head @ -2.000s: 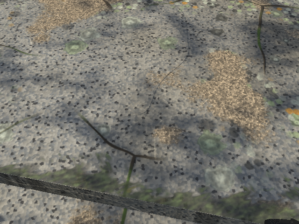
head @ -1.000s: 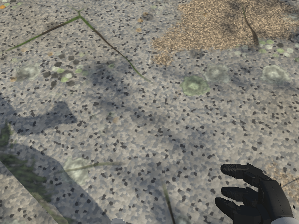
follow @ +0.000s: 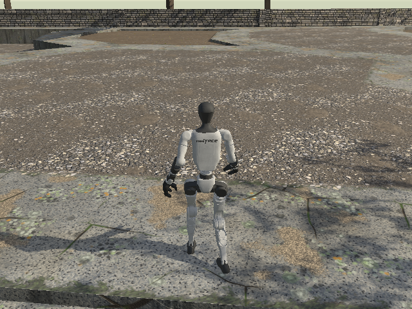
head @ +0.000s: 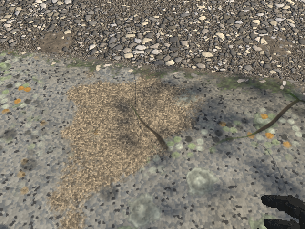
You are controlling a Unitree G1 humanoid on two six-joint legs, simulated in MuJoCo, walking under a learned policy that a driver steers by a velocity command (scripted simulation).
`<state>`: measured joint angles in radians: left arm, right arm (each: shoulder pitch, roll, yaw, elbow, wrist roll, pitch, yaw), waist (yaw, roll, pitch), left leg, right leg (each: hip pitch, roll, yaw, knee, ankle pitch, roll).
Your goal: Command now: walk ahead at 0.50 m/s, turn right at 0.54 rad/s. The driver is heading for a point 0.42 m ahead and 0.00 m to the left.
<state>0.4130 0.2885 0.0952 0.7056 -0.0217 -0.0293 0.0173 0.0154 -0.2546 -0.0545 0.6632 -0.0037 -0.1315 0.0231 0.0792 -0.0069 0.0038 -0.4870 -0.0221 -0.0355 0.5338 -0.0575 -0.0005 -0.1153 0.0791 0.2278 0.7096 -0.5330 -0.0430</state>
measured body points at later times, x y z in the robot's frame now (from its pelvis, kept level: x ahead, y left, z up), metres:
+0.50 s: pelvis +0.25 -0.03 +0.01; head +0.29 -0.04 +0.46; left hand +0.53 +0.16 -0.05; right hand +0.21 -0.31 -0.13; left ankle +0.13 +0.13 -0.69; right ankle +0.35 -0.14 -0.72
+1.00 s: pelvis +0.35 -0.03 +0.02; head +0.36 -0.02 +0.47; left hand +0.48 +0.20 -0.11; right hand +0.44 -0.30 -0.10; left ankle +0.38 +0.10 -0.72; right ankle +0.35 -0.15 -0.72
